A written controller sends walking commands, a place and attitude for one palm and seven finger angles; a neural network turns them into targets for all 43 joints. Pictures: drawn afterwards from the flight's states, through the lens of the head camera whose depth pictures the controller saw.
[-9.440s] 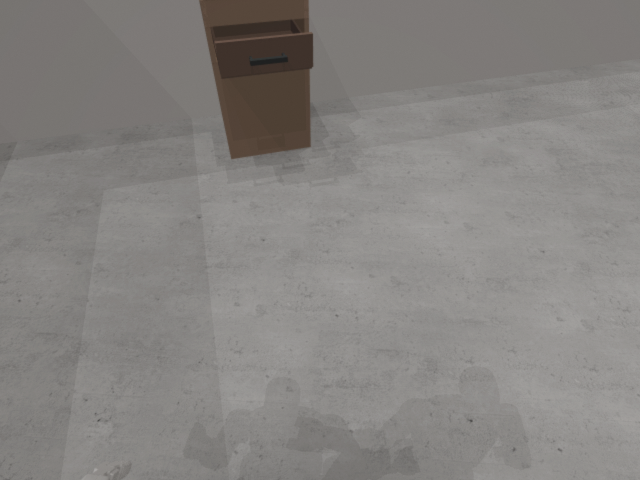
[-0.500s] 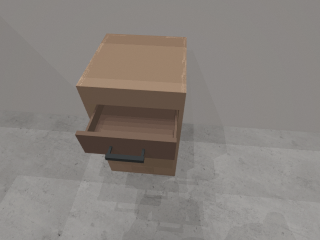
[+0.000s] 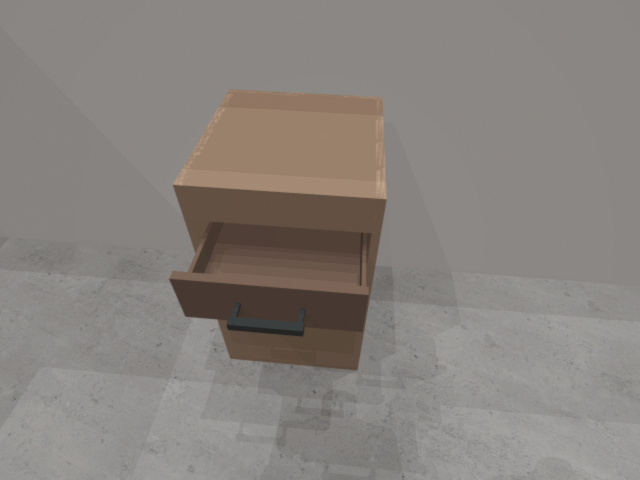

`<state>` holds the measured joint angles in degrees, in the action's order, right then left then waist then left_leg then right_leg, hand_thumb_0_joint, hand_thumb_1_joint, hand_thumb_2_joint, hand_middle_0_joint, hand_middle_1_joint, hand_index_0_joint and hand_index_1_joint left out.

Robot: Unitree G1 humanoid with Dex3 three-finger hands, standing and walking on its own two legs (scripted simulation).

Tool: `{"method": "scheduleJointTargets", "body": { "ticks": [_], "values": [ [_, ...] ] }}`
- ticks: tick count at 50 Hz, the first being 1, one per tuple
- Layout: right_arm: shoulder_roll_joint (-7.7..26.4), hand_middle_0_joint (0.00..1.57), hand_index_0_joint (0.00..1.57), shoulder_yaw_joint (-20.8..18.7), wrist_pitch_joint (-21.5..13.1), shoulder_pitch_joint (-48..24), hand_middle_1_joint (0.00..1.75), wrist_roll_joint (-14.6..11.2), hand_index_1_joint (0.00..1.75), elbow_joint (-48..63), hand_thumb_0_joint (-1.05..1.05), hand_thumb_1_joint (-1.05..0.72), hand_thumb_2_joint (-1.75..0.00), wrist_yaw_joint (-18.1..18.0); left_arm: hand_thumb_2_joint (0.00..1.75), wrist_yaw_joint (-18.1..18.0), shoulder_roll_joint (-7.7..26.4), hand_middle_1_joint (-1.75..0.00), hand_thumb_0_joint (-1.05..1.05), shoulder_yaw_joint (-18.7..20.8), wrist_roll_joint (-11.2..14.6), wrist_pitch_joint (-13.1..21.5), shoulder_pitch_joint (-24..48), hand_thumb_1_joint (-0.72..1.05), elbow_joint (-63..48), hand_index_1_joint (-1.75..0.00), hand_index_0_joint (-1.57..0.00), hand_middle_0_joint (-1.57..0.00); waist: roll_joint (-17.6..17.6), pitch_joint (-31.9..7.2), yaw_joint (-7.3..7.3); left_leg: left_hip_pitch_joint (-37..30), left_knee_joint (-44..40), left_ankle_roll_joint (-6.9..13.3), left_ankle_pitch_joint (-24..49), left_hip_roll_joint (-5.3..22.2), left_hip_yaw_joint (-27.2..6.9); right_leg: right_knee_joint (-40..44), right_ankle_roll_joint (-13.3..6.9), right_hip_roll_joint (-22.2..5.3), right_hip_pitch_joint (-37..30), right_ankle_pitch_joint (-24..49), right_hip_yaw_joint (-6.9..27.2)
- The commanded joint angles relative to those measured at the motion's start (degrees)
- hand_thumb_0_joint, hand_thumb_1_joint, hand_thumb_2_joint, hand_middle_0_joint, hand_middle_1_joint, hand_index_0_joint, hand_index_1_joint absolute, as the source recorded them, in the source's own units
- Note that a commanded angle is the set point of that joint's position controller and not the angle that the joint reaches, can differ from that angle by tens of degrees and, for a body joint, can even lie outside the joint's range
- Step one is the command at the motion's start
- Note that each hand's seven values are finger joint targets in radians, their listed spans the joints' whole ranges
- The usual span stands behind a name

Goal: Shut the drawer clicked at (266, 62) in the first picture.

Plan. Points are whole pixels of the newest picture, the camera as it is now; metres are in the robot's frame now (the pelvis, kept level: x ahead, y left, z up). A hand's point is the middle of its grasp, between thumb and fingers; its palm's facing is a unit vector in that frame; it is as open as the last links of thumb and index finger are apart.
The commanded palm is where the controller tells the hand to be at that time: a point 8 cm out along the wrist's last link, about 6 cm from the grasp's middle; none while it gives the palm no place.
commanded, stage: look again from close up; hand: left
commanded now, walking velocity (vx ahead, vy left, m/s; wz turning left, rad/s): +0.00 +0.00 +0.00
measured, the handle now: (267, 318) +0.46 +0.13 -0.19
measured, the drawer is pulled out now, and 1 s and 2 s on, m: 0.16 0.16 0.16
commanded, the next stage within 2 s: shuffle to correct the standing spot in 0.20 s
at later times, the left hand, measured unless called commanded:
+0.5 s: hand out of the picture -0.03 +0.16 -0.17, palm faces +0.00 -0.99 -0.15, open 7.3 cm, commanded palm none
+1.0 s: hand out of the picture +0.01 +0.14 -0.17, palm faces +0.06 -0.98 -0.21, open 7.3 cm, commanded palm none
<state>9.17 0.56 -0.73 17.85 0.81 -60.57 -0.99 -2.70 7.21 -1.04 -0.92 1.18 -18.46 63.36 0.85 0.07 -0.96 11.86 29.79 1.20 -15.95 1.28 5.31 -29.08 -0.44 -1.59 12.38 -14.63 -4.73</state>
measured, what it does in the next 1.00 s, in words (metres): stands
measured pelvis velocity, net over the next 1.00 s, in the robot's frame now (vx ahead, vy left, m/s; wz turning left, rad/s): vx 0.01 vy -0.03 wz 0.01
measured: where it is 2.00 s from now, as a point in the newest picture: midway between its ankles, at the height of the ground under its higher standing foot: outside the picture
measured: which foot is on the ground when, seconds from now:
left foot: down 0.00-1.00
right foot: down 0.00-1.00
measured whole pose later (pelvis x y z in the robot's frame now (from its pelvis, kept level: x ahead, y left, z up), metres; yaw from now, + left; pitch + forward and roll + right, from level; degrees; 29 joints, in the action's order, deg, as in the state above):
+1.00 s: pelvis +0.01 -0.03 +0.00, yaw +0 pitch -2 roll +1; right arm 9.0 -0.2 1.2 15.3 0.3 -62.8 -1.2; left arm -3.1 7.0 0.0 -0.8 0.9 -18.7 61.4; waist 0.6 1.8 0.2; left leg 9.5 26.4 -1.3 -15.0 2.4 4.3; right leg -28.0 -2.7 -0.3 10.8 -15.6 -5.8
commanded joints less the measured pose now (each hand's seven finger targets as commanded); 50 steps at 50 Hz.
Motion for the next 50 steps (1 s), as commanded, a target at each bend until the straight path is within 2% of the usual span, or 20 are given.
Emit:
{"method": "scheduleJointTargets", "body": {
  "ticks": [1,4,7,9,12,16,17,22,25,28,29,31,32,33,36,39,43,45,48,50],
  "values": [
    [4.44,0.2,0.2,-0.59,-0.54,4.06,0.3,0.17,0.3,2.09,0.0,-0.9,-0.9,-0.06,0.9,0.27,4.91,-0.3,0.0,0.69,-0.06,0.43,-3.44,0.9,-2.87,-0.3,-0.2,-0.2,-0.68,7.13,0.44,6.46,-10.98,1.07,-3.07,4.96,-8.01,6.91,-2.0,-4.24,1.83,-1.16,5.97],
    [4.98,0.2,0.2,-0.54,-0.75,4.06,0.3,0.19,0.3,2.24,0.0,-0.9,-0.9,-0.06,0.9,0.37,5.08,-0.3,0.0,0.81,-0.12,0.2,-3.74,0.9,-3.36,-0.3,-0.2,-0.2,1.17,5.84,0.73,6.19,-12.49,1.23,-2.76,5.42,-8.66,6.13,-1.85,-4.15,0.29,0.88,5.2],
    [5.4,0.2,0.2,-0.43,-0.75,3.97,0.3,0.11,0.3,2.04,0.0,-0.9,-0.9,-0.01,0.9,0.39,5.22,-0.3,0.0,0.76,-0.04,0.15,-3.77,0.9,-3.59,-0.3,-0.2,-0.2,-0.77,5.39,0.89,5.74,-12.51,1.27,-2.01,5.23,-8.52,6.33,-1.67,-4.4,-0.48,1.58,5.08],
    [5.49,0.2,0.2,-0.46,-0.8,3.99,0.3,0.11,0.3,1.78,0.0,-0.9,-0.9,0.03,0.9,0.42,5.22,-0.3,0.0,0.79,-0.07,0.1,-3.92,0.9,-3.67,-0.3,-0.2,-0.2,0.22,5.43,1.0,5.59,-13.19,1.28,-2.03,5.32,-8.79,6.3,-1.56,-4.36,-0.7,2.07,4.78],
    [5.24,0.2,0.2,-0.43,-0.66,4.18,0.3,0.04,0.3,1.33,0.0,-0.9,-0.9,0.12,0.9,0.4,5.01,-0.3,0.0,0.79,-0.1,0.12,-4.45,0.9,-3.56,-0.3,-0.2,-0.2,-1.1,6.32,1.02,5.83,-13.47,1.29,-3.3,5.03,-8.53,6.93,-1.49,-4.64,-0.31,1.63,4.81],
    [4.72,0.2,0.2,-0.36,-0.93,5.03,0.3,-0.04,0.3,0.12,0.0,-0.9,-0.9,0.04,0.9,0.38,4.48,-0.3,0.0,0.69,-0.1,0.29,-5.3,0.9,-2.85,-0.3,-0.2,-0.2,-1.37,4.45,0.78,3.71,-13.54,1.34,-1.81,5.26,-8.56,6.8,-1.28,-4.38,-1.08,2.74,4.49],
    [4.72,0.2,0.2,-0.45,-0.96,5.3,0.3,0.0,0.3,-0.35,0.0,-0.9,-0.9,-0.02,0.9,0.45,4.02,-0.3,0.0,0.63,-0.11,0.29,-5.66,0.9,-2.55,-0.3,-0.2,-0.2,-1.6,4.56,0.7,3.29,-13.91,1.52,-3.26,5.7,-8.85,6.56,-1.18,-4.09,-0.71,1.94,4.04],
    [6.44,0.2,0.2,-1.85,-0.24,5.54,0.3,0.24,0.3,-0.93,0.0,-0.9,-0.9,-0.69,0.9,1.17,2.84,-0.3,0.0,0.92,-0.91,-1.0,-6.42,0.9,-3.0,-0.3,-0.2,-0.2,2.38,7.71,0.53,4.89,-18.14,3.04,-12.77,9.3,-12.01,2.25,-1.04,-1.66,3.55,-1.84,1.07],
    [6.98,0.2,0.2,-2.64,-0.02,5.91,0.3,0.41,0.3,-0.78,0.0,-0.9,-0.9,-1.18,0.9,1.63,2.5,-0.3,0.0,1.26,-1.3,-1.53,-6.93,0.9,-3.87,-0.3,-0.2,-0.2,2.81,7.92,0.42,3.93,-17.38,4.32,-12.13,11.08,-12.7,0.06,-1.18,-0.85,6.39,-2.26,0.39],
    [6.46,0.2,0.2,-2.95,-0.13,5.9,0.3,0.46,0.3,-0.72,0.0,-0.9,-0.9,-1.51,0.9,2.01,2.65,-0.3,0.0,1.7,-1.3,-1.62,-7.73,0.9,-4.32,-0.3,-0.2,-0.2,2.15,6.65,0.61,3.73,-14.31,4.83,-7.26,11.33,-11.38,0.41,-1.56,-0.82,5.94,-0.4,1.07],
    [6.0,0.2,0.2,-2.87,-0.3,5.68,0.3,0.49,0.3,-0.51,0.0,-0.9,-0.9,-1.52,0.9,1.89,2.2,-0.3,0.0,1.73,-1.19,-1.33,-8.26,0.9,-4.32,-0.3,-0.2,-0.2,1.38,6.17,0.95,4.13,-12.29,4.41,-3.76,10.28,-10.15,1.39,-1.75,-1.22,4.59,1.75,2.03],
    [3.26,0.2,0.2,-1.82,-0.89,5.36,0.3,0.23,0.3,-0.98,0.0,-0.9,-0.9,-1.36,0.9,1.3,2.35,-0.3,0.0,1.64,-0.65,-0.19,-9.91,0.9,-3.21,-0.3,-0.2,-0.2,-1.57,4.28,1.32,4.64,-6.49,2.51,4.28,5.97,-5.21,4.36,-2.68,-3.55,0.06,9.35,6.17],
    [1.67,0.2,0.2,-1.2,-1.16,5.45,0.3,0.07,0.3,-1.19,0.0,-0.9,-0.9,-1.23,0.9,0.93,3.0,-0.3,0.0,1.55,-0.3,0.62,-10.5,0.9,-2.37,-0.3,-0.2,-0.2,-4.41,2.54,1.05,3.61,-3.79,1.26,6.31,3.78,-2.83,5.82,-3.2,-5.69,-1.84,16.04,8.62],
    [0.38,0.2,0.2,-0.6,-1.17,5.92,0.3,-0.06,0.3,-1.6,0.0,-0.9,-0.9,-1.13,0.9,0.67,3.61,-0.3,0.0,1.32,0.1,1.28,-10.01,0.9,-1.72,-0.3,-0.2,-0.2,-5.12,1.61,0.33,2.52,-4.32,0.41,6.07,3.0,-2.2,6.53,-3.65,-7.12,-3.12,22.67,9.41],
    [0.27,0.2,0.2,-0.26,-0.92,5.95,0.3,-0.38,0.3,-2.73,0.0,-0.9,-0.9,-0.8,0.9,0.04,4.86,-0.3,0.0,1.16,0.42,2.14,-8.92,0.9,-1.14,-0.3,-0.2,-0.2,-4.68,0.92,0.25,0.96,-5.43,-0.78,6.14,2.81,-2.1,5.83,-3.39,-8.49,-5.96,35.83,8.86],
    [1.11,0.2,0.2,-0.58,-0.13,4.75,0.3,-0.66,0.3,-2.24,0.0,-0.9,-0.9,-0.84,0.9,-0.47,5.9,-0.3,0.0,1.57,0.41,1.75,-8.28,0.9,-1.77,-0.3,-0.2,-0.2,-3.93,1.61,0.75,1.28,-5.56,-1.14,6.31,2.95,-1.92,5.18,-3.31,-9.42,-7.17,39.62,9.06],
    [1.57,0.2,0.2,-1.03,1.02,3.17,0.3,-0.7,0.3,-1.39,0.0,-0.9,-0.9,-0.73,0.9,-0.77,7.17,-0.3,0.0,2.13,0.23,0.98,-6.33,0.9,-2.73,-0.3,-0.2,-0.2,-4.48,2.45,0.85,0.95,-5.05,-1.46,4.39,2.72,-1.58,6.93,-4.15,-10.66,-5.28,32.16,10.37],
    [1.82,0.2,0.2,-1.17,1.49,2.56,0.3,-0.6,0.3,-1.23,0.0,-0.9,-0.9,-0.65,0.9,-0.8,7.44,-0.3,0.0,2.32,0.17,0.6,-4.85,0.9,-3.29,-0.3,-0.2,-0.2,-4.92,3.67,0.66,0.57,-4.72,-1.62,3.59,2.55,-1.76,8.51,-4.76,-11.04,-2.47,23.5,10.95],
    [2.11,0.2,0.2,-1.37,1.81,2.14,0.3,-0.39,0.3,-0.99,0.0,-0.9,-0.9,-0.33,0.9,-0.6,7.43,-0.3,0.0,2.36,-0.03,0.22,-2.84,0.9,-4.17,-0.3,-0.2,-0.2,-5.77,5.14,0.35,-0.72,-5.69,-1.3,2.91,2.62,-2.23,11.05,-4.56,-10.16,1.09,11.36,10.69],
    [2.58,0.2,0.2,-1.31,1.62,2.17,0.3,-0.25,0.3,-1.08,0.0,-0.9,-0.9,-0.12,0.9,-0.44,6.97,-0.3,0.0,2.22,-0.03,0.11,-2.11,0.9,-4.66,-0.3,-0.2,-0.2,-4.94,5.84,0.32,-1.22,-6.69,-0.97,3.86,3.01,-3.04,11.42,-3.83,-8.76,2.67,5.52,9.66]
  ]
}}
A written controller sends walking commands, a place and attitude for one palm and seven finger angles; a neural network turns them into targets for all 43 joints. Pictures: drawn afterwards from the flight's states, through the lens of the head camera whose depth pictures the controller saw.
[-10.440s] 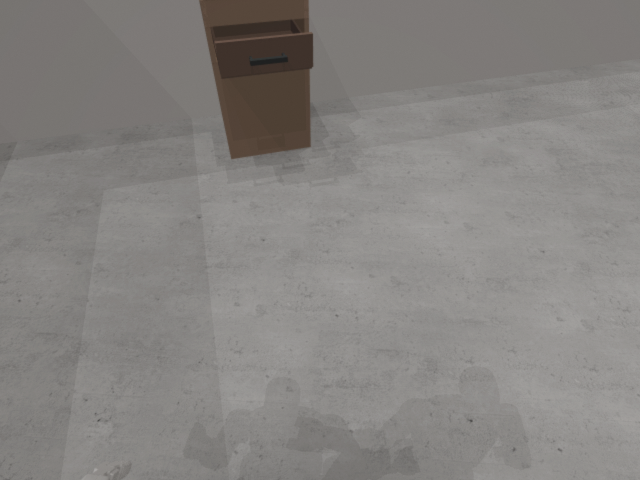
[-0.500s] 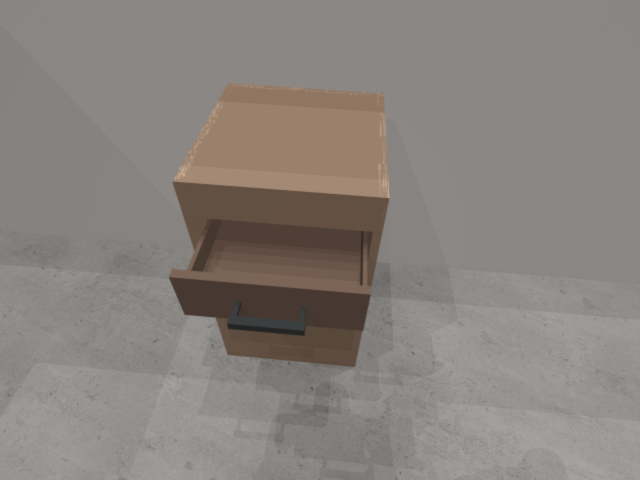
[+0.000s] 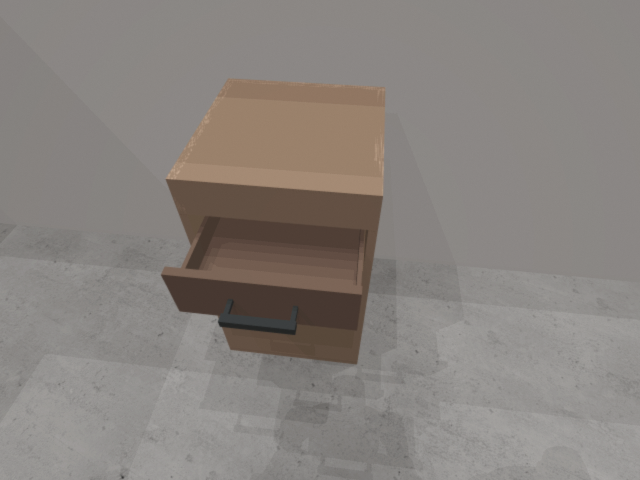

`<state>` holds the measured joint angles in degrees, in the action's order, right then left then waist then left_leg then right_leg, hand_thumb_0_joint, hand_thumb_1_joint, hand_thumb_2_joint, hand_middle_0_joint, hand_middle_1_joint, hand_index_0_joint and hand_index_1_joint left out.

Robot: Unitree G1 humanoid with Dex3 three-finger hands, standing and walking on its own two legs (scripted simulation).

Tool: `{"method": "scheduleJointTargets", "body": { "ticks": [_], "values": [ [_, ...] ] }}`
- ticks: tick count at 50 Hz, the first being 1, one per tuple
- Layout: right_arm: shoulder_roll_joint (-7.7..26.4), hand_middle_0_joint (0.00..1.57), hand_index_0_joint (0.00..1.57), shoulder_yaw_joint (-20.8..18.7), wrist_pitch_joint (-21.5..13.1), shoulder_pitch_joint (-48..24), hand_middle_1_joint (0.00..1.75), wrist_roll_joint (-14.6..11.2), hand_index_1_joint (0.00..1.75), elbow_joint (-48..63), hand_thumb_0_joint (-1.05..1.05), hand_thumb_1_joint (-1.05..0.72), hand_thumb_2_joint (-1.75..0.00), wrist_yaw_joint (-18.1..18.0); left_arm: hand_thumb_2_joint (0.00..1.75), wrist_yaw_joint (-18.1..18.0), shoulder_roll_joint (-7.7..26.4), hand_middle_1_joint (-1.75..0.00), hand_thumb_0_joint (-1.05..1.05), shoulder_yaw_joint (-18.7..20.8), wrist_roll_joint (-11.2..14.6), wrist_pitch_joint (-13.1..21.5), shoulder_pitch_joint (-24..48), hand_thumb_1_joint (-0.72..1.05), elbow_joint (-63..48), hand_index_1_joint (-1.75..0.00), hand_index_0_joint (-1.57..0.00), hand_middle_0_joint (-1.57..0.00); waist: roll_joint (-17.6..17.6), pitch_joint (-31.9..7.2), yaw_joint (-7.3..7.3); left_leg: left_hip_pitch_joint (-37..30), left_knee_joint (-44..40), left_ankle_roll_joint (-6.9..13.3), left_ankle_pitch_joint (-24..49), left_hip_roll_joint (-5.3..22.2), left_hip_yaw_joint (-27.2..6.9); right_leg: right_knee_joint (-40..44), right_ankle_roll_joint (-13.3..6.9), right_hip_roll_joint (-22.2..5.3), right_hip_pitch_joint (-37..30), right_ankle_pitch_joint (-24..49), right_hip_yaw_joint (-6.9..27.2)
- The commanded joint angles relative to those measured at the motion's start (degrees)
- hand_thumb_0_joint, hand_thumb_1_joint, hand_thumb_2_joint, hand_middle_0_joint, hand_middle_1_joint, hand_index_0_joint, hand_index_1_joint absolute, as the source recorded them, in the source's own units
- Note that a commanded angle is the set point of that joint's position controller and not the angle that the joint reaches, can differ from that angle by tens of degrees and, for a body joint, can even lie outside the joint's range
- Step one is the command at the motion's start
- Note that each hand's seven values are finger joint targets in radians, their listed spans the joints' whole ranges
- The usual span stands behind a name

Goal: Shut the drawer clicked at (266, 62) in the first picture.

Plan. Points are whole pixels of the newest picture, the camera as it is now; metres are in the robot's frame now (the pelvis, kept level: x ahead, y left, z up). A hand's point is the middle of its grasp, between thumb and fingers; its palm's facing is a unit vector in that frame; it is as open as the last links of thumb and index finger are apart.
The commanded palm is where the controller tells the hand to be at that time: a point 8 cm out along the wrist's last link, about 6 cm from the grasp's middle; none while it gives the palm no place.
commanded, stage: come to a stop and stand still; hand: left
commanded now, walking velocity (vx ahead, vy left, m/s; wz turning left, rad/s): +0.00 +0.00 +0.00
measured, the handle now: (259, 315) +0.44 +0.15 -0.19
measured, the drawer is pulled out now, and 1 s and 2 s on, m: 0.16 0.16 0.16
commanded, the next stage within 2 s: look again from close up in 0.66 s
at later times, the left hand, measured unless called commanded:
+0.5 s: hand out of the picture -0.02 +0.19 -0.17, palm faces +0.02 -0.98 -0.17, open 7.3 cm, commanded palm none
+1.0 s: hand out of the picture +0.00 +0.21 -0.17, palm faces +0.00 -0.97 -0.23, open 7.3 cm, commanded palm none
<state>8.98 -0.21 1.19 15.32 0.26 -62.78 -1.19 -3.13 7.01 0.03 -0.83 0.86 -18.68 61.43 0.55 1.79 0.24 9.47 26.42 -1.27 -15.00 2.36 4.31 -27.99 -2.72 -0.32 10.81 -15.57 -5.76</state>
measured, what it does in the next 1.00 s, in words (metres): stands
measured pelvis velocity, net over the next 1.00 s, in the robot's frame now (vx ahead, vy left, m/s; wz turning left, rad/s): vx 0.00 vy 0.03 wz -0.01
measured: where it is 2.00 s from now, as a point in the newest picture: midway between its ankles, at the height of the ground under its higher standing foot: outside the picture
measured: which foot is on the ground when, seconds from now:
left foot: down 0.00-1.00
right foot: down 0.00-1.00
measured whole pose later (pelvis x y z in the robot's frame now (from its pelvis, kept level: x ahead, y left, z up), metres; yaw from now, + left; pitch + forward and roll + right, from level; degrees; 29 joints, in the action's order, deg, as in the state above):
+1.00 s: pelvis +0.00 +0.03 +0.00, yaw -1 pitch +0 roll +0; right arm 10.7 -0.6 0.4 15.2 0.9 -59.7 -0.6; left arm -2.5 8.3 -0.8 -1.1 0.6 -18.9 59.9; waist 1.8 0.4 -0.6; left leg 13.4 30.2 1.4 -17.0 0.7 5.6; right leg -30.9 -0.1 -2.2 14.7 -16.3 -4.3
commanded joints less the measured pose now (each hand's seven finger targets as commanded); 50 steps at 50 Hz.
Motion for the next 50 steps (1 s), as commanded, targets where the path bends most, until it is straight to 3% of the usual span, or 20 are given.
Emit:
{"method": "scheduleJointTargets", "body": {
  "ticks": [1,4,9,29,37,38,39,40,42,43,45,48,50],
  "values": [
    [3.1,0.2,0.2,-0.43,-0.52,4.68,0.3,0.34,0.3,1.13,0.0,-0.9,-0.9,0.11,0.9,0.13,6.94,-0.3,0.0,1.08,-0.09,0.44,-1.82,0.9,-2.74,-0.3,-0.2,-0.2,-3.8,3.87,-0.73,1.17,-3.95,1.75,3.8,2.26,-2.57,10.18,-1.12,-9.25,4.23,4.94,10.28],
    [3.77,0.2,0.2,-0.24,-1.07,4.3,0.3,0.43,0.3,1.01,0.0,-0.9,-0.9,0.19,0.9,0.33,6.32,-0.3,0.0,0.77,-0.07,0.31,-1.87,0.9,-2.75,-0.3,-0.2,-0.2,-0.59,4.33,-0.32,1.25,-6.05,2.49,4.63,3.44,-4.03,9.69,-0.22,-7.35,4.67,1.92,8.83],
    [4.41,0.2,0.2,0.09,-1.82,4.34,0.3,0.44,0.3,0.97,0.0,-0.9,-0.9,0.2,0.9,0.59,6.22,-0.3,0.0,0.56,0.01,0.42,-2.71,0.9,-2.36,-0.3,-0.2,-0.2,0.27,2.38,0.14,2.34,-7.62,2.89,4.49,3.99,-4.86,8.82,0.28,-6.63,1.69,3.69,7.58],
    [2.83,0.2,0.2,0.35,-2.67,8.13,0.3,0.22,0.3,-1.16,0.0,-0.9,-0.9,-0.12,0.9,0.49,3.59,-0.3,0.0,-0.12,-0.1,0.55,-6.26,0.9,0.06,-0.3,-0.2,-0.2,-0.05,4.65,0.02,3.96,-10.67,3.61,0.11,4.35,-5.89,7.5,0.69,-5.71,1.77,4.41,6.07],
    [1.93,0.2,0.2,0.42,-2.98,8.95,0.3,0.09,0.3,-1.49,0.0,-0.9,-0.9,-0.32,0.9,0.32,2.86,-0.3,0.0,-0.24,-0.08,0.81,-7.26,0.9,0.92,-0.3,-0.2,-0.2,-1.05,3.87,-0.23,2.12,-9.24,3.69,4.09,4.09,-5.01,7.46,0.65,-5.96,1.77,6.35,6.46],
    [8.77,0.2,0.2,-1.49,-2.52,2.41,0.3,0.79,0.3,5.81,0.0,-0.9,-0.9,0.32,0.9,1.04,13.7,-0.3,0.0,-0.01,-0.4,1.16,-1.63,0.9,-4.7,-0.3,-0.2,-0.2,-1.82,8.17,-1.96,3.93,-8.38,3.29,8.86,0.12,-6.08,1.63,-0.04,-2.71,8.47,4.92,5.72],
    [6.96,0.2,0.2,-1.96,-3.51,2.29,0.3,1.06,0.3,5.08,0.0,-0.9,-0.9,-0.27,0.9,0.73,6.99,-0.3,0.0,0.05,-0.28,0.48,-3.95,0.9,-3.41,-0.3,-0.2,-0.2,2.26,3.27,-0.13,5.62,-8.13,3.32,-3.6,5.38,-7.25,0.81,0.42,-4.61,6.15,-2.39,4.68],
    [5.68,0.2,0.2,-1.97,-3.04,1.41,0.3,0.84,0.3,5.96,0.0,-0.9,-0.9,-0.28,0.9,0.73,6.1,-0.3,0.0,-0.44,-0.48,0.14,-4.86,0.9,-3.71,-0.3,-0.2,-0.2,5.47,0.68,-0.13,8.19,-8.93,3.84,-8.47,4.89,-8.46,0.38,0.39,-4.28,4.13,-0.23,4.54],
    [5.72,0.2,0.2,-1.93,-2.15,0.31,0.3,0.74,0.3,6.4,0.0,-0.9,-0.9,-0.19,0.9,0.65,5.62,-0.3,0.0,-0.27,-0.56,0.18,-5.41,0.9,-3.57,-0.3,-0.2,-0.2,3.79,0.83,0.3,10.49,-7.41,4.0,-9.83,4.1,-8.13,1.24,0.48,-4.18,3.35,-0.56,4.95],
    [5.92,0.2,0.2,-1.66,-1.75,0.17,0.3,0.86,0.3,6.8,0.0,-0.9,-0.9,0.01,0.9,0.67,6.95,-0.3,0.0,-0.12,-0.62,0.18,-5.03,0.9,-3.8,-0.3,-0.2,-0.2,1.7,1.93,0.13,10.1,-6.21,4.0,-9.03,3.65,-7.48,2.55,0.23,-4.64,4.28,-1.97,5.97],
    [5.2,0.2,0.2,-1.4,-1.54,1.7,0.3,0.83,0.3,6.17,0.0,-0.9,-0.9,0.18,0.9,0.53,6.46,-0.3,0.0,-0.08,-0.41,0.57,-3.92,0.9,-3.88,-0.3,-0.2,-0.2,-1.7,1.41,-0.81,6.89,-2.9,3.69,-4.32,2.37,-6.18,5.03,0.05,-6.09,6.58,-3.35,8.72],
    [5.53,0.2,0.2,-1.04,-1.44,2.61,0.3,0.73,0.3,5.44,0.0,-0.9,-0.9,0.36,0.9,0.52,7.75,-0.3,0.0,0.03,-0.24,0.77,-1.61,0.9,-4.27,-0.3,-0.2,-0.2,-2.36,2.21,-1.64,3.83,-2.11,3.51,-0.34,2.54,-5.6,5.92,0.07,-6.55,7.93,-0.98,9.2],
    [5.97,0.2,0.2,-0.87,-1.75,2.41,0.3,0.66,0.3,5.08,0.0,-0.9,-0.9,0.37,0.9,0.46,7.43,-0.3,0.0,0.09,-0.12,0.87,-0.95,0.9,-4.13,-0.3,-0.2,-0.2,-1.89,1.39,-1.46,2.5,-2.27,3.53,3.91,2.86,-5.62,4.63,0.51,-6.44,6.15,4.42,8.47]
  ]
}}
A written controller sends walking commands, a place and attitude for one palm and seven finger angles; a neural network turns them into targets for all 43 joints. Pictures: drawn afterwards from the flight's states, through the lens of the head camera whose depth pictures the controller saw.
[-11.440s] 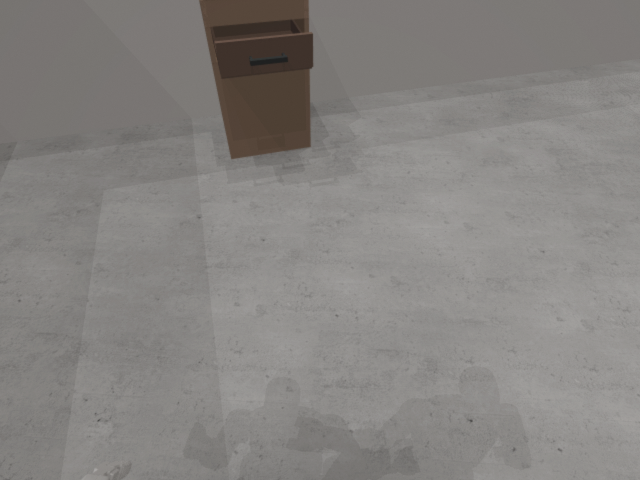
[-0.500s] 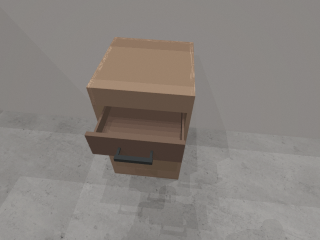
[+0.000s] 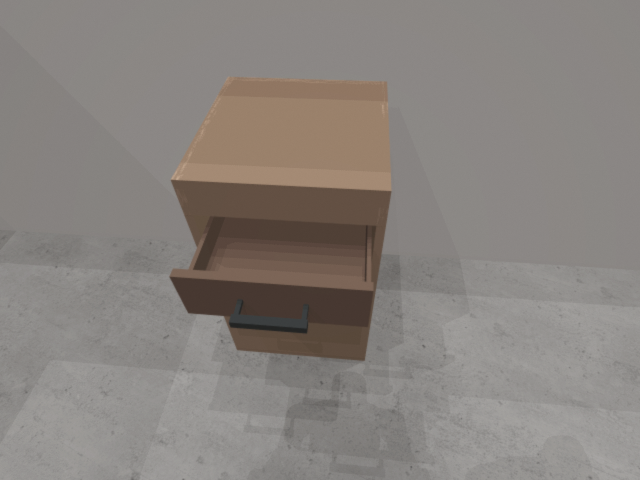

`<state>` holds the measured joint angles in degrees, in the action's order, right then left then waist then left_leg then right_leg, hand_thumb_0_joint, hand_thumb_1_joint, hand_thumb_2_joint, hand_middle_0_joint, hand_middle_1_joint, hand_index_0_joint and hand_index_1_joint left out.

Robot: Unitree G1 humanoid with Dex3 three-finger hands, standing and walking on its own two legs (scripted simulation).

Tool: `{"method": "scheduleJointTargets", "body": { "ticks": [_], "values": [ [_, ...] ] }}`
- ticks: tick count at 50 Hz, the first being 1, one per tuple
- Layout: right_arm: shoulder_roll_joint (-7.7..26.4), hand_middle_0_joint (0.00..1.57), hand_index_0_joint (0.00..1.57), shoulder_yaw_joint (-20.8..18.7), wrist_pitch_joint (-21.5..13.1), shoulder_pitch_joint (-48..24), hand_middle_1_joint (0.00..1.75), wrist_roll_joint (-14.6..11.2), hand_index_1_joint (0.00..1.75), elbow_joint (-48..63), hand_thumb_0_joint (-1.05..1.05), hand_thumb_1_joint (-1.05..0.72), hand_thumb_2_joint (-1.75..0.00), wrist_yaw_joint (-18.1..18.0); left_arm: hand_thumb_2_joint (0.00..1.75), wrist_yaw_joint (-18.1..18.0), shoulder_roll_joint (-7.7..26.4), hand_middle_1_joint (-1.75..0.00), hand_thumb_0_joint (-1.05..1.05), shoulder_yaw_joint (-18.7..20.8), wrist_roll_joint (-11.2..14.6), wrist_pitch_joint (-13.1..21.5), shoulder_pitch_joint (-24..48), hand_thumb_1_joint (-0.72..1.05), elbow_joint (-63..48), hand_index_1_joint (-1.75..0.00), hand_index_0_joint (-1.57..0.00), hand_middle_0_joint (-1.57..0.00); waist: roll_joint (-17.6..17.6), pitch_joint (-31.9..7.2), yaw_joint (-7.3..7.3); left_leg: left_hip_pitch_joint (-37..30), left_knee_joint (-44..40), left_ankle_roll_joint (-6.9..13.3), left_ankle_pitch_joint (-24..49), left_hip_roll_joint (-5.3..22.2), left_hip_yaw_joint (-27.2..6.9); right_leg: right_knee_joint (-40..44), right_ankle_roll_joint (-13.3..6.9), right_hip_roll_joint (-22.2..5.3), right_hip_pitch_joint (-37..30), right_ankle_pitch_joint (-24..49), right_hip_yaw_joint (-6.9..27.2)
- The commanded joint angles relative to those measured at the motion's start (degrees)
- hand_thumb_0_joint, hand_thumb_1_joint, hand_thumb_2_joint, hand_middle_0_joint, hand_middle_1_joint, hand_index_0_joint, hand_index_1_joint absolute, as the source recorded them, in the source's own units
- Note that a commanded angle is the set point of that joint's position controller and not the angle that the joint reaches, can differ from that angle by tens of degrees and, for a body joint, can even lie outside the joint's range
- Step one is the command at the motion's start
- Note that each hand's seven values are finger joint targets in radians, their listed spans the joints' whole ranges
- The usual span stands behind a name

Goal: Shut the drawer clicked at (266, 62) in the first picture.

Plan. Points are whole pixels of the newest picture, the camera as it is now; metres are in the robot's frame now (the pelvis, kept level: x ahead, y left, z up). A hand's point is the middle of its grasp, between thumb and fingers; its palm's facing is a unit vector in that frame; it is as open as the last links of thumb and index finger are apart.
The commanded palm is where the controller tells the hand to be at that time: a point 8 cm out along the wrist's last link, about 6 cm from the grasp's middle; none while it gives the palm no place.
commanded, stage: look again from close up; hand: left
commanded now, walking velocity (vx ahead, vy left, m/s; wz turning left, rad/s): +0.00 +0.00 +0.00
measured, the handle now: (270, 315) +0.44 +0.13 -0.19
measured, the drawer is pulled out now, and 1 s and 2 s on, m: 0.16 0.16 0.16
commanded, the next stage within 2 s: raise the hand and make a fist in 0.30 s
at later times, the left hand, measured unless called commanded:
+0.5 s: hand out of the picture +0.13 +0.18 -0.11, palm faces +0.19 -0.96 -0.19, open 7.3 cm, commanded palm +0.12 +0.22 -0.07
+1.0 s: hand (234, 447) +0.18 +0.13 -0.07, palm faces -0.05 -1.00 -0.04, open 5.0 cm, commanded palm +0.17 +0.19 -0.07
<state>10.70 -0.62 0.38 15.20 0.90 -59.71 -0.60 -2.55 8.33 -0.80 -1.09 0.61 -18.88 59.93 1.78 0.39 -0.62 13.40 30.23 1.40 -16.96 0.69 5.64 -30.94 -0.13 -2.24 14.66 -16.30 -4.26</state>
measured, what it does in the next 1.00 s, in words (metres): lowers itself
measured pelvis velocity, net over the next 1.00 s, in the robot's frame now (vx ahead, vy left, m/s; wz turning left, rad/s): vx -0.04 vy -0.04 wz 0.04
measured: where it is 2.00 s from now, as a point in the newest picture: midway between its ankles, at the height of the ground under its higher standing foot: outside the picture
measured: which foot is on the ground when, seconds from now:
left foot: down 0.00-1.00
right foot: down 0.00-1.00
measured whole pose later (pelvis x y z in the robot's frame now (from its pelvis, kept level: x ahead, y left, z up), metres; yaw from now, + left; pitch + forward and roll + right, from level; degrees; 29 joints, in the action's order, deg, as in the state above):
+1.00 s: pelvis -0.04 -0.04 -0.12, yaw +2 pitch +18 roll -1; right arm 11.8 0.9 -13.5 8.1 -1.5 -28.8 -1.9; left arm 15.7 11.3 3.7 12.4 26.5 -18.1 0.5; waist 1.0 -7.9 1.8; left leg 61.6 76.5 -1.4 -32.6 3.6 -1.1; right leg -74.9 -4.3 -2.1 60.1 -32.6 -9.0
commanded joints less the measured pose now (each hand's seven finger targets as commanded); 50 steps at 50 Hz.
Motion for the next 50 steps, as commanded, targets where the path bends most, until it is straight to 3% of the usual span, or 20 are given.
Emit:
{"method": "scheduleJointTargets", "body": {
  "ticks": [1,19,20,21,22,23,24,25,26,27,28,30,33,34,36,38,42,45,48,50],
  "values": [
    [4.63,0.2,0.2,-0.36,-1.06,2.14,0.3,-0.02,0.3,1.84,0.0,-0.9,-0.9,-0.28,0.9,-0.15,6.38,-0.3,0.0,0.94,0.22,1.17,-0.72,0.9,-2.59,-0.3,-0.2,-0.2,-2.63,2.22,-0.38,-2.26,-5.83,0.85,8.63,4.84,-6.6,6.86,-1.9,-4.55,1.27,8.42,6.59],
    [5.13,0.2,0.2,-0.05,-0.8,-0.82,0.3,-0.15,0.3,-1.99,0.0,-0.9,-0.9,-0.45,0.9,-0.41,7.73,-0.3,0.0,1.32,0.39,0.96,1.42,0.9,-1.23,-0.3,-0.2,-0.2,-2.51,0.92,0.61,-6.16,-7.44,0.17,15.15,5.44,-5.5,7.81,-1.37,-5.56,-5.3,18.86,5.31],
    [6.46,0.2,0.2,-0.72,-1.6,-4.17,0.3,-0.68,0.3,2.13,0.0,-0.9,-0.9,-0.43,0.9,-2.2,9.15,-0.3,0.0,1.84,-0.03,1.68,-3.38,0.9,0.97,-0.3,-0.2,-0.2,-10.65,2.81,2.52,0.1,4.44,-1.35,14.86,6.54,-3.27,7.42,0.44,-8.5,-5.13,41.66,9.33],
    [14.25,0.2,0.2,-2.32,-10.12,-3.25,0.3,-3.35,0.3,20.78,0.0,-0.9,-0.9,-2.42,0.9,-0.83,22.37,-0.32,0.0,12.46,10.2,14.08,43.12,0.9,-83.75,-0.32,-0.22,-0.22,1.53,-26.26,-3.47,-11.18,-4.23,0.58,24.99,-0.1,-5.0,1.79,-2.22,-2.74,-8.88,35.85,4.14],
    [10.67,0.2,0.2,-1.54,-15.2,-5.09,0.3,-1.62,0.3,18.68,0.0,-0.9,-0.9,-4.51,0.9,-1.28,16.74,-0.34,0.0,9.87,5.92,11.71,9.6,0.9,-65.48,-0.34,-0.24,-0.24,12.92,-25.03,2.13,-17.14,-5.04,0.7,35.51,1.99,-5.11,-0.99,-2.9,0.6,-6.4,22.0,2.78],
    [8.54,0.2,0.2,-1.42,-17.19,-6.17,0.3,-2.86,0.3,18.1,0.0,-0.9,-0.9,-3.73,0.9,-1.9,2.93,-0.37,0.0,2.07,9.26,5.05,-5.01,0.9,-57.5,-0.37,-0.26,-0.26,12.09,-15.32,0.37,-12.51,-5.24,-1.82,36.2,2.41,-6.07,-0.74,-1.84,1.18,1.2,9.3,-1.02],
    [9.05,0.2,0.2,-2.16,-17.72,-3.48,0.3,-2.74,0.3,16.64,0.0,-0.9,-0.9,-3.12,0.9,-0.85,0.01,-0.39,0.0,1.94,9.38,4.85,-0.79,0.9,-54.3,-0.39,-0.28,-0.28,2.97,-5.22,-2.59,-6.76,-2.43,-1.2,32.17,2.45,-6.9,-0.04,-0.94,1.33,7.15,8.74,-1.7],
    [10.85,0.2,0.2,-3.59,-18.3,-3.89,0.3,-1.82,0.3,19.44,0.0,-0.9,-0.9,-2.63,0.9,0.74,2.72,-0.41,0.0,5.38,10.17,7.87,1.85,0.9,-54.76,-0.41,-0.3,-0.3,-1.95,-0.88,-2.61,-0.47,0.72,-1.03,25.88,1.76,-7.84,-0.4,-0.75,1.41,10.47,9.17,-2.67],
    [11.43,0.2,0.2,-4.45,-18.54,-3.74,0.3,-1.16,0.3,20.92,0.0,-0.9,-0.9,-2.31,0.9,3.1,3.25,-0.43,0.0,7.23,10.49,11.36,-3.21,0.9,-52.0,-0.43,-0.32,-0.32,-7.37,-2.82,-1.6,4.22,3.53,-1.03,20.42,1.03,-6.97,-2.28,-0.7,1.71,11.85,10.06,-3.29],
    [10.99,0.2,0.2,-4.69,-18.88,-4.56,0.3,-0.75,0.3,23.08,0.0,-0.9,-0.9,-1.8,0.9,5.87,0.28,-0.45,0.0,6.37,11.52,15.14,-9.95,0.9,-48.51,-0.45,-0.34,-0.34,-11.66,-3.97,-0.38,9.04,6.74,-0.97,16.75,0.53,-6.63,-5.84,-0.62,1.92,13.87,9.68,-3.7],
    [10.58,0.2,0.2,-5.06,-19.39,-5.48,0.3,-0.89,0.3,25.23,0.0,-0.9,-0.9,-0.97,0.9,8.8,-1.24,-0.47,0.0,6.36,11.83,18.98,-15.77,0.9,-46.74,-0.47,-0.36,-0.36,-10.1,-6.92,1.96,11.96,9.67,-1.25,16.68,-0.25,-5.61,-9.48,-1.05,1.57,13.8,11.29,-3.17],
    [9.92,0.2,0.2,-5.15,-19.98,-7.33,0.3,-0.78,0.3,28.73,0.0,-0.9,-0.9,0.38,0.9,14.88,-2.69,-0.52,0.0,5.11,13.36,27.8,-16.85,0.9,-48.34,-0.52,-0.4,-0.4,-10.38,-10.09,3.16,19.93,16.01,-1.91,11.93,-0.78,-4.85,-17.19,-1.43,1.74,18.63,9.67,-2.44],
    [9.93,0.2,0.2,-5.93,-20.65,-8.18,0.3,-0.91,0.3,31.14,0.0,-0.9,-0.9,1.89,0.9,22.77,4.11,-0.58,0.0,9.41,13.31,40.73,-10.63,0.9,-49.21,-0.58,-0.46,-0.46,-5.29,-13.39,3.27,31.02,25.86,-2.1,5.38,-1.34,-4.82,-26.41,-2.15,1.18,26.9,5.71,1.42],
    [10.25,0.2,0.2,-6.19,-20.53,-8.79,0.3,-1.05,0.3,33.4,0.0,-0.9,-0.9,2.09,0.9,24.0,5.9,-0.6,0.0,11.0,14.07,42.71,-9.02,0.9,-51.86,-0.6,-0.48,-0.48,-3.81,-16.88,3.86,33.15,28.22,-1.75,3.81,-1.56,-4.39,-28.53,-2.21,1.1,27.97,3.23,2.52],
    [9.99,0.2,0.2,-5.67,-19.88,-10.43,0.3,-2.13,0.3,37.37,0.0,-0.9,-0.9,1.68,0.9,24.71,4.74,-0.65,0.0,9.46,16.01,41.2,-5.89,0.9,-54.65,-0.65,-0.52,-0.52,-4.66,-18.76,3.73,37.61,30.56,-1.06,-4.49,-2.07,-3.57,-27.71,-1.71,0.72,30.57,-8.57,5.53],
    [10.76,0.2,0.2,-5.08,-18.76,-10.55,0.3,-2.61,0.3,39.76,0.0,-0.9,-0.9,0.71,0.9,22.94,7.3,-0.69,0.0,9.66,16.74,38.22,2.02,0.9,-62.09,-0.69,-0.56,-0.56,-0.88,-18.56,2.57,41.07,31.46,-0.49,-11.33,-1.63,-4.5,-27.32,-1.62,0.92,34.14,-19.12,7.13],
    [9.64,0.2,0.2,-4.16,-17.54,-6.05,0.3,-2.81,0.3,41.01,0.0,-0.9,-0.9,-1.37,0.9,18.39,8.35,-0.78,0.0,7.35,15.19,34.66,6.46,0.9,-77.06,-0.78,-0.64,-0.64,1.4,-24.91,0.09,38.5,35.12,0.67,-6.87,-0.48,-5.1,-25.77,-1.46,1.08,31.15,-14.31,9.14],
    [9.38,0.2,0.2,-3.31,-16.78,-4.98,0.3,-2.65,0.3,39.29,0.0,-0.9,-0.9,-2.33,0.9,17.67,7.67,-0.84,0.0,5.83,14.14,31.65,7.89,0.9,-76.41,-0.84,-0.7,-0.7,-0.38,-24.16,-1.98,40.26,37.29,0.84,-4.09,0.07,-6.02,-26.49,-1.1,1.46,31.51,-9.69,8.51],
    [9.43,0.2,0.2,-2.53,-16.26,-5.51,0.3,-2.68,0.3,37.74,0.0,-0.9,-0.9,-2.72,0.9,18.73,8.16,-0.91,0.0,6.48,14.05,27.58,6.89,0.9,-69.07,-0.91,-0.76,-0.76,-2.9,-22.54,-2.26,43.29,38.37,0.83,-4.0,0.01,-6.31,-26.07,-0.82,1.46,31.21,-9.59,8.58],
    [9.28,0.2,0.2,-2.38,-15.94,-5.89,0.3,-2.77,0.3,37.65,0.0,-0.9,-0.9,-2.74,0.9,19.33,8.36,-0.95,0.0,7.91,14.66,25.31,6.3,0.9,-66.66,-0.95,-0.8,-0.8,-4.02,-24.51,-1.17,44.59,38.13,0.53,-4.05,-0.29,-6.29,-25.65,-0.39,0.76,28.92,-9.92,9.13]
  ]
}}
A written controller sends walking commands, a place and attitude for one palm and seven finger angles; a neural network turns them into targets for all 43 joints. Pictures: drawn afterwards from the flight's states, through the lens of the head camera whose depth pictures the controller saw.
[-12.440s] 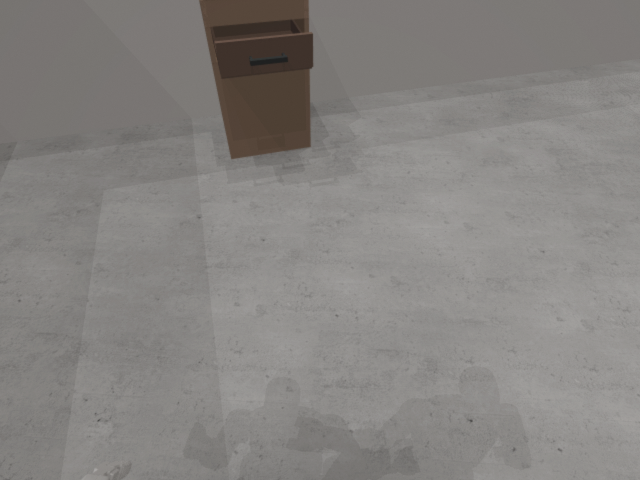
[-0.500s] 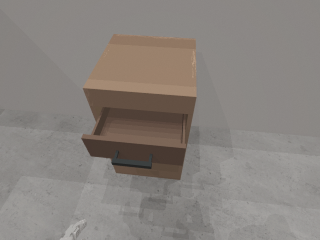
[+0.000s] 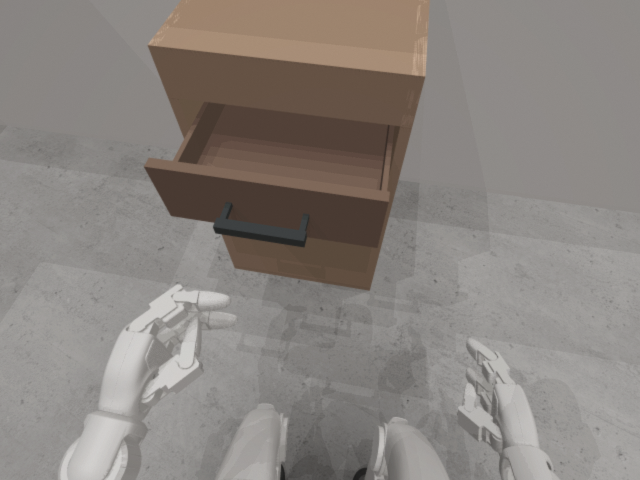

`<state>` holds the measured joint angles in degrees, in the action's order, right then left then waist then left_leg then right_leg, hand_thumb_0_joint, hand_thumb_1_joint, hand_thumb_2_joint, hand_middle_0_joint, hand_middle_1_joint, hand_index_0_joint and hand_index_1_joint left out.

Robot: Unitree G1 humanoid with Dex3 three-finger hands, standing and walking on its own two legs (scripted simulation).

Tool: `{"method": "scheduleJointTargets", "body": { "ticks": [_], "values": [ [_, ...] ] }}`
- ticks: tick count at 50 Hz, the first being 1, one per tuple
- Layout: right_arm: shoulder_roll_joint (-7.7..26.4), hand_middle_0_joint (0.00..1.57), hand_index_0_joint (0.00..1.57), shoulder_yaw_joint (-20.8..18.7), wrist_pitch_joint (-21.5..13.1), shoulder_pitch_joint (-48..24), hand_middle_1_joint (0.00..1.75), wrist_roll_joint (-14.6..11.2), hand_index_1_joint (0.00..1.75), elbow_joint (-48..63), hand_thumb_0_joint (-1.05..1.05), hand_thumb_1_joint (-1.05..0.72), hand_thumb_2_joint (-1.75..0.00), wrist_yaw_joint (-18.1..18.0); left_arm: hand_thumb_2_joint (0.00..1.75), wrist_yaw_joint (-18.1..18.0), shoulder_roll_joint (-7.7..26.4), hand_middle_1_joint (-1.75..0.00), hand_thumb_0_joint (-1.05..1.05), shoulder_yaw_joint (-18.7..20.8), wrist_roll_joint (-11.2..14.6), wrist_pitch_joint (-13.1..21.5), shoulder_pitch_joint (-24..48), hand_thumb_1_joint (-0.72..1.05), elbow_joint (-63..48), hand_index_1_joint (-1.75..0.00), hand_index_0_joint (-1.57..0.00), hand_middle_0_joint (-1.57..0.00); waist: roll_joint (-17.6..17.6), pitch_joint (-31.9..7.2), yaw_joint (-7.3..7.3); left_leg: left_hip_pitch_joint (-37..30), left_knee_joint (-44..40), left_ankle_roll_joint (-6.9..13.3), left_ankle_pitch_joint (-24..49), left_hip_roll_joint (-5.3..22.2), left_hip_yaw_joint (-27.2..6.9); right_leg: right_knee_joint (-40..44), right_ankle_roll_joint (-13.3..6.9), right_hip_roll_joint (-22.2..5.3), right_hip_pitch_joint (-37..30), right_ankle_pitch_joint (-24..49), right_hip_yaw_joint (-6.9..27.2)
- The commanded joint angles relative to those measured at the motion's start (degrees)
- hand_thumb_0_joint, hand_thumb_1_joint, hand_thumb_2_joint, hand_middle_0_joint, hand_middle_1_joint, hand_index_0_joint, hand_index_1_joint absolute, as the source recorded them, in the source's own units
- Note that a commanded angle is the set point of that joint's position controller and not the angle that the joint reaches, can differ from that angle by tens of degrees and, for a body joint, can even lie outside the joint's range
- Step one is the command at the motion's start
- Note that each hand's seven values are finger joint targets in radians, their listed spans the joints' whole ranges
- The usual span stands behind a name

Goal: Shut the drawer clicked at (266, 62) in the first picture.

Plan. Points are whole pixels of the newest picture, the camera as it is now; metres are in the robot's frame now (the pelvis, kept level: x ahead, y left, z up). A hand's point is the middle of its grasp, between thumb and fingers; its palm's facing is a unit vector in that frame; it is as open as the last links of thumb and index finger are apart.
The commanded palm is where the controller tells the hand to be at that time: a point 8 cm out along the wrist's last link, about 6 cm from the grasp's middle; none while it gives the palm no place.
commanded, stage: raise the hand and make a fist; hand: left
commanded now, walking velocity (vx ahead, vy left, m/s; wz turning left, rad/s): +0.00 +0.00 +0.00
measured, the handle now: (263, 223) +0.49 +0.14 -0.06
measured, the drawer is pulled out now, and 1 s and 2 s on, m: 0.16 0.16 0.16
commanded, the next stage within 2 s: bring the fist close to the handle in 1.30 s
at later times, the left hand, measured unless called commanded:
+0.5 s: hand (220, 333) +0.27 +0.14 +0.04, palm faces -0.13 -0.99 +0.00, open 3.1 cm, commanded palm +0.25 +0.20 +0.04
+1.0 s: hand (234, 311) +0.30 +0.13 +0.04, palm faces -0.13 -0.99 -0.01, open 3.3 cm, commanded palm +0.28 +0.19 +0.04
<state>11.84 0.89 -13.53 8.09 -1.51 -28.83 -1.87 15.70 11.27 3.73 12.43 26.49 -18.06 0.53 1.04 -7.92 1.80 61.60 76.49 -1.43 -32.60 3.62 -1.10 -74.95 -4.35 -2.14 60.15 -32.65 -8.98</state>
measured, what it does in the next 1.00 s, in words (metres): stands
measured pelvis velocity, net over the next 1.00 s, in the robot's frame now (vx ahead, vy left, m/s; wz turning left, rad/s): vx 0.02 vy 0.03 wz -0.02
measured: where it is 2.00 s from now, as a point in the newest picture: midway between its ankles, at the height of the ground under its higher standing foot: outside the picture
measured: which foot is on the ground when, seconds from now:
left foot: down 0.00-1.00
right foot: down 0.00-1.00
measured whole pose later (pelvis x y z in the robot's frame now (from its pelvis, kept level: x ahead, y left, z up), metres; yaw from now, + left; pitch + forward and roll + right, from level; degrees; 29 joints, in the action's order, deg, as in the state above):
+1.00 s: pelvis +0.02 +0.03 +0.01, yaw -1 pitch +21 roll -2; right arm 13.1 0.8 -4.1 11.9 -0.1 -27.1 0.4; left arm 4.6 7.8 -3.3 6.0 22.7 -9.4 4.1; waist 1.6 -9.6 -1.2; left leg 63.0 75.2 1.4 -33.7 2.4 1.6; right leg -73.2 -1.3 -3.1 61.9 -32.5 -6.2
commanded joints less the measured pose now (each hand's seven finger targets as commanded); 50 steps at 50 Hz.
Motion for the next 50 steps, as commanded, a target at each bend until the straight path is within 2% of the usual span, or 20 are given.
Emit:
{"method": "scheduleJointTargets", "body": {
  "ticks": [1,3,4,6,8,10,12,14,18,20,24,26,28,30,33,36,39,43,45,50],
  "values": [
    [8.11,0.2,0.2,-3.84,-1.89,1.03,0.3,-0.47,0.3,6.82,0.0,-0.9,-0.9,-1.49,0.9,1.06,5.95,-0.97,0.0,4.24,1.58,-1.42,5.97,0.9,-6.97,-0.97,-0.82,-0.82,-3.13,-16.58,-3.32,-3.34,-8.42,3.29,11.56,-3.29,0.56,18.69,3.96,0.4,-17.36,6.1,14.03],
    [8.04,0.2,0.2,-3.72,-1.52,0.47,0.3,-0.38,0.3,6.52,0.0,-0.9,-0.9,-1.54,0.9,0.68,7.29,-1.01,0.0,6.41,2.2,-2.64,6.13,0.9,-5.21,-1.01,-0.86,-0.86,-4.26,-17.18,-2.23,-2.68,-8.89,3.22,11.82,-3.33,0.51,19.12,3.99,0.11,-19.39,5.64,14.6],
    [7.8,0.2,0.2,-3.71,-1.53,0.87,0.3,-0.28,0.3,7.04,0.0,-0.9,-0.9,-1.39,0.9,0.49,6.87,-1.04,0.0,6.53,2.3,-2.44,6.16,0.9,-6.55,-1.04,-0.88,-0.88,-3.82,-19.18,-1.64,-3.25,-9.46,3.18,12.73,-3.39,0.58,18.81,4.06,-0.19,-20.66,7.27,14.55],
    [7.34,0.2,0.2,-3.94,-1.45,1.01,0.3,-0.27,0.3,6.65,0.0,-0.9,-0.9,-1.07,0.9,-0.35,6.18,-1.08,0.0,6.73,2.66,-1.85,4.76,0.9,-6.69,-1.08,-0.92,-0.92,-3.5,-19.13,-1.35,-4.02,-10.61,2.97,13.71,-3.42,0.61,18.78,4.23,-0.48,-21.77,10.2,14.08],
    [7.45,0.2,0.2,-4.11,-1.24,0.99,0.3,-0.11,0.3,6.16,0.0,-0.9,-0.9,-0.96,0.9,-1.18,6.61,-1.12,0.0,7.19,2.37,-0.81,4.23,0.9,-5.2,-1.12,-0.96,-0.96,-5.67,-17.84,-1.5,-3.46,-10.89,2.98,13.54,-3.21,0.44,18.45,4.22,-0.15,-20.98,9.95,13.49],
    [7.66,0.2,0.2,-4.18,-1.45,1.91,0.3,-0.05,0.3,6.18,0.0,-0.9,-0.9,-0.59,0.9,-1.65,3.91,-1.17,0.0,3.22,1.48,1.23,5.74,0.9,-7.09,-1.17,-1.0,-1.0,-2.78,-17.28,-2.32,-5.26,-11.81,3.08,13.22,-3.33,0.59,17.84,3.78,0.09,-18.48,8.89,12.21],
    [8.1,0.2,0.2,-4.43,-1.52,2.26,0.3,0.0,0.3,5.99,0.0,-0.9,-0.9,-0.42,0.9,-2.59,3.18,-1.21,0.0,2.0,0.85,2.31,4.89,0.9,-5.7,-1.21,-1.04,-1.04,-3.0,-15.22,-2.92,-6.05,-12.39,3.08,11.41,-3.28,0.47,17.84,3.59,0.38,-15.15,5.96,10.83],
    [8.72,0.2,0.2,-4.26,-1.15,2.73,0.3,0.23,0.3,6.35,0.0,-0.9,-0.9,-0.44,0.9,-3.17,3.0,-1.25,0.0,0.04,-0.23,3.36,8.28,0.9,-6.33,-1.25,-1.08,-1.08,-2.87,-14.28,-3.77,-6.1,-12.4,3.29,10.21,-3.29,0.23,17.24,3.34,0.59,-12.87,4.37,10.24],
    [9.47,0.2,0.2,-4.4,-0.56,3.38,0.3,0.63,0.3,6.96,0.0,-0.9,-0.9,-0.31,0.9,-5.55,3.93,-1.34,0.0,0.12,-1.62,4.34,8.71,0.9,-7.0,-1.34,-1.16,-1.16,-0.38,-15.34,-2.98,-8.46,-13.51,3.19,10.49,-3.22,-0.29,15.01,2.67,1.15,-10.69,5.85,7.88],
    [9.28,0.2,0.2,-4.44,-0.23,3.62,0.3,0.84,0.3,7.59,0.0,-0.9,-0.9,0.04,0.9,-6.76,2.13,-1.38,0.0,-1.53,-2.17,4.56,8.54,0.9,-8.67,-1.38,-1.2,-1.2,0.88,-17.77,-2.9,-10.76,-13.81,3.07,12.45,-3.3,-0.47,13.76,2.61,1.12,-10.69,9.02,6.9],
    [9.48,0.2,0.2,-4.26,1.43,3.7,0.3,1.23,0.3,8.46,0.0,-0.9,-0.9,0.67,0.9,-8.61,1.43,-1.47,0.0,-2.73,-3.7,3.67,9.0,0.9,-8.29,-1.47,-1.28,-1.28,-0.46,-18.15,-3.35,-10.84,-13.37,3.05,14.01,-3.29,-0.71,12.77,2.64,1.43,-10.44,11.71,6.31],
    [9.42,0.2,0.2,-4.13,2.31,3.41,0.3,1.22,0.3,9.18,0.0,-0.9,-0.9,1.03,0.9,-8.96,0.63,-1.51,0.0,-3.45,-4.04,2.93,8.08,0.9,-7.72,-1.51,-1.32,-1.32,0.6,-17.7,-3.2,-11.13,-13.68,2.81,13.47,-3.31,-0.83,12.69,2.55,1.52,-9.85,11.32,5.92],
    [9.53,0.2,0.2,-3.96,3.08,3.41,0.3,1.23,0.3,9.0,0.0,-0.9,-0.9,0.93,0.9,-9.21,0.84,-1.56,0.0,-4.02,-4.73,2.32,11.17,0.9,-7.24,-1.56,-1.36,-1.36,-0.33,-16.7,-4.07,-10.96,-13.33,2.96,12.87,-3.17,-1.31,12.58,2.5,1.74,-8.82,10.77,5.78],
    [9.26,0.2,0.2,-3.86,3.69,3.29,0.3,1.31,0.3,9.63,0.0,-0.9,-0.9,1.12,0.9,-9.18,0.08,-1.6,0.0,-4.29,-4.81,1.95,10.25,0.9,-7.76,-1.6,-1.4,-1.4,-0.03,-18.7,-3.5,-11.88,-13.22,2.83,13.96,-3.24,-1.19,12.34,2.52,1.68,-9.68,12.08,5.69],
    [9.3,0.2,0.2,-3.61,4.42,3.26,0.3,1.38,0.3,9.47,0.0,-0.9,-0.9,1.05,0.9,-9.16,0.12,-1.6,0.0,-4.9,-5.02,1.36,13.29,0.9,-7.99,-1.6,-1.4,-1.4,0.23,-18.34,-4.04,-12.2,-12.9,2.78,15.02,-3.13,-1.78,11.66,2.36,1.88,-8.86,12.85,5.35],
    [8.98,0.2,0.2,-3.61,5.02,3.19,0.3,1.32,0.3,9.86,0.0,-0.9,-0.9,1.23,0.9,-9.15,-1.04,-1.6,0.0,-5.53,-5.01,1.11,12.34,0.9,-8.63,-1.6,-1.4,-1.4,0.26,-20.35,-3.71,-13.28,-12.55,2.59,17.14,-3.1,-1.72,11.21,2.45,1.75,-9.43,15.03,5.21],
    [8.94,0.2,0.2,-3.47,5.54,3.16,0.3,1.44,0.3,9.87,0.0,-0.9,-0.9,1.35,0.9,-9.49,-0.91,-1.6,0.0,-5.88,-5.58,0.69,12.96,0.9,-8.57,-1.6,-1.4,-1.4,0.81,-20.02,-3.7,-13.26,-12.44,2.53,17.7,-3.05,-1.94,10.85,2.38,1.76,-8.84,15.12,5.14],
    [8.95,0.2,0.2,-3.55,6.24,3.3,0.3,1.43,0.3,9.7,0.0,-0.9,-0.9,1.24,0.9,-10.33,-0.82,-1.6,0.0,-5.83,-6.07,0.11,13.69,0.9,-7.22,-1.6,-1.4,-1.4,-1.41,-19.65,-4.21,-12.35,-12.13,2.61,17.65,-2.98,-2.08,10.71,2.48,1.81,-8.9,15.33,5.02],
    [8.72,0.2,0.2,-3.72,6.45,3.46,0.3,1.43,0.3,9.74,0.0,-0.9,-0.9,1.38,0.9,-10.65,-1.21,-1.6,0.0,-6.0,-6.11,0.37,14.21,0.9,-8.8,-1.6,-1.4,-1.4,0.26,-21.74,-3.7,-13.86,-12.18,2.45,19.18,-3.0,-1.89,10.46,2.43,1.63,-9.41,16.5,5.14],
    [8.51,0.2,0.2,-3.75,7.02,3.43,0.3,1.27,0.3,10.31,0.0,-0.9,-0.9,1.61,0.9,-11.32,-1.01,-1.6,0.0,-5.55,-5.8,0.29,10.48,0.9,-9.35,-1.6,-1.4,-1.4,-0.66,-21.96,-3.02,-12.56,-12.39,2.5,19.23,-3.23,-1.05,11.08,2.42,1.58,-12.34,18.01,5.77]
  ]
}}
